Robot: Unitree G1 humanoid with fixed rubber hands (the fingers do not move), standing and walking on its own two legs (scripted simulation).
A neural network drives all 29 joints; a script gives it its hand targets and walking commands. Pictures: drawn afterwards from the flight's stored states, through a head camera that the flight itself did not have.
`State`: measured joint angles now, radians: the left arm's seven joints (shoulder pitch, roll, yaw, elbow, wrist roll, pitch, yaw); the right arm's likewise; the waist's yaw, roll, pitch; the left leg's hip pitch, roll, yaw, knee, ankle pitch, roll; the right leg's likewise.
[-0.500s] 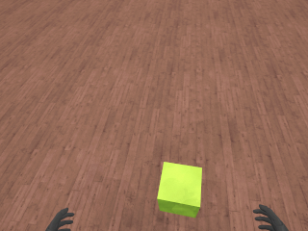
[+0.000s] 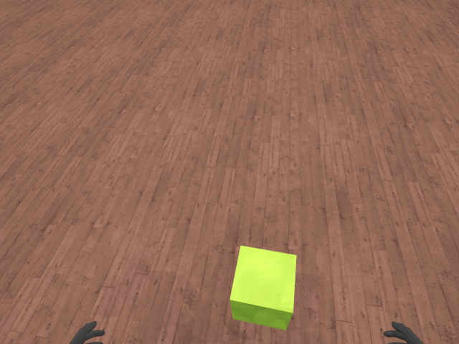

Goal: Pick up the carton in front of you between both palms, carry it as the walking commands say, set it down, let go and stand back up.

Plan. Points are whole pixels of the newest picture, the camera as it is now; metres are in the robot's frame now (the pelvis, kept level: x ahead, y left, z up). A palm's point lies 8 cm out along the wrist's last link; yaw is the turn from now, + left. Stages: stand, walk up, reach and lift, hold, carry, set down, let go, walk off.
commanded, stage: stand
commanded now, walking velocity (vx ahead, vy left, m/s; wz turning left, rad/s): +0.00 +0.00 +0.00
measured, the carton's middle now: (263, 288) +0.42 -0.07 -0.65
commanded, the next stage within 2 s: none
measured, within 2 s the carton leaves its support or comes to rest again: neither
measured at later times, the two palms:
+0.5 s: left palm out of the picture +0.09 +0.31 -0.09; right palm out of the picture +0.07 -0.30 -0.11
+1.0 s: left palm out of the picture +0.08 +0.32 -0.09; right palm out of the picture +0.06 -0.31 -0.11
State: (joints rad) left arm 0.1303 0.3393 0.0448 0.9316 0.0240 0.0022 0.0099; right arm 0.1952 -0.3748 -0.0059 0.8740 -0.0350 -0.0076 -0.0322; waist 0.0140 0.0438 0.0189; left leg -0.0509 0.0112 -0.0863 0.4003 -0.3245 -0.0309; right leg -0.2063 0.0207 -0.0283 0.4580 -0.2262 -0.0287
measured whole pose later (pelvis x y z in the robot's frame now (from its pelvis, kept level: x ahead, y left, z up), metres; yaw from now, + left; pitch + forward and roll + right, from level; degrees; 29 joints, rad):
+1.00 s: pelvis -0.01 +0.00 +0.00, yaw -1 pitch -2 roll +0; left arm 0.09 0.38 0.01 1.05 0.01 -0.01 0.00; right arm 0.16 -0.40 0.00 1.00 -0.02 -0.01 -0.02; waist 0.01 0.03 0.04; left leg -0.02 0.01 -0.07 0.33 -0.27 -0.03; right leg -0.18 0.02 -0.01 0.39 -0.17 -0.02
